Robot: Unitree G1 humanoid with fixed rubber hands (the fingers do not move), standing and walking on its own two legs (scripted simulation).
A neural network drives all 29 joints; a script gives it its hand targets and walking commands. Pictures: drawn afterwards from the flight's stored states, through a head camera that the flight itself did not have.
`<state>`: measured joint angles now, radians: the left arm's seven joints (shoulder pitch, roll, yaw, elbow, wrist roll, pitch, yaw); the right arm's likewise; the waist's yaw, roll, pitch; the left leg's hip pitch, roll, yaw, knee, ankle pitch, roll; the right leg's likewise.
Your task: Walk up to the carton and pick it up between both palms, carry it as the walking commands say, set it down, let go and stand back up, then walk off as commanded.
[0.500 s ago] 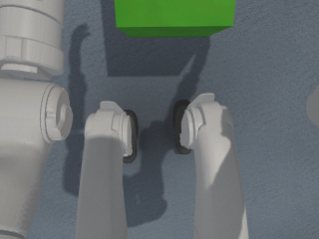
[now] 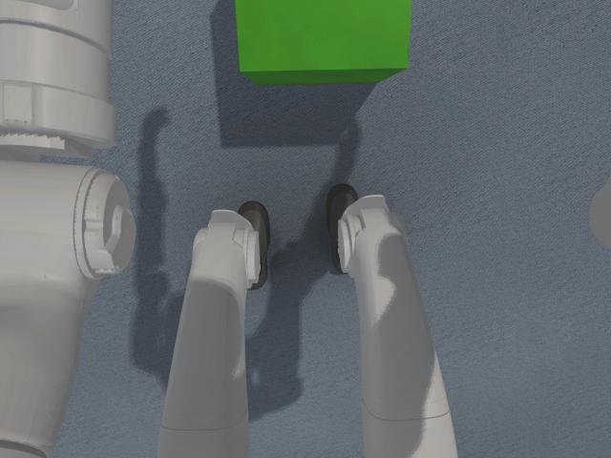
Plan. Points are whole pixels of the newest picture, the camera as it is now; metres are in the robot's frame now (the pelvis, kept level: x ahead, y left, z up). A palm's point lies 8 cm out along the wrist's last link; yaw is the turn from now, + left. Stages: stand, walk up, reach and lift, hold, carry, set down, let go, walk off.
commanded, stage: set down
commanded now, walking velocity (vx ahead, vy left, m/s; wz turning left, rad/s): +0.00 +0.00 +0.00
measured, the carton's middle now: out of the picture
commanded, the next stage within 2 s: let go in 0.14 s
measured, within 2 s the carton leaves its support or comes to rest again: neither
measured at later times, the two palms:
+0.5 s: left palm out of the picture +0.53 +0.14 -0.05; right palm out of the picture +0.50 -0.30 -0.04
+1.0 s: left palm out of the picture +0.36 +0.21 +0.07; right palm out of the picture +0.31 -0.25 +0.06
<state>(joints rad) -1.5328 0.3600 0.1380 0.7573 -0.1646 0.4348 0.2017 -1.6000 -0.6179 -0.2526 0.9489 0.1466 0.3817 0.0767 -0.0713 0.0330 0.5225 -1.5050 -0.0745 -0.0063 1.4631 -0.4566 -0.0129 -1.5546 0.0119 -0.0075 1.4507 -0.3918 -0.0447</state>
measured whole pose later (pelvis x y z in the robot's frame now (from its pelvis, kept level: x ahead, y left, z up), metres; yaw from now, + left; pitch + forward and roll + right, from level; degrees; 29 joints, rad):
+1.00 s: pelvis +0.07 +0.01 +0.15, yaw -2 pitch +12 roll +0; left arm -0.18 0.17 0.15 0.56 -0.05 0.19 0.02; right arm -0.18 -0.24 -0.13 0.61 0.04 0.16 0.10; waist -0.07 0.02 0.05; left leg -0.68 -0.04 -0.04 0.80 -0.34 0.01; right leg -0.71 0.04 0.00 0.77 -0.27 -0.02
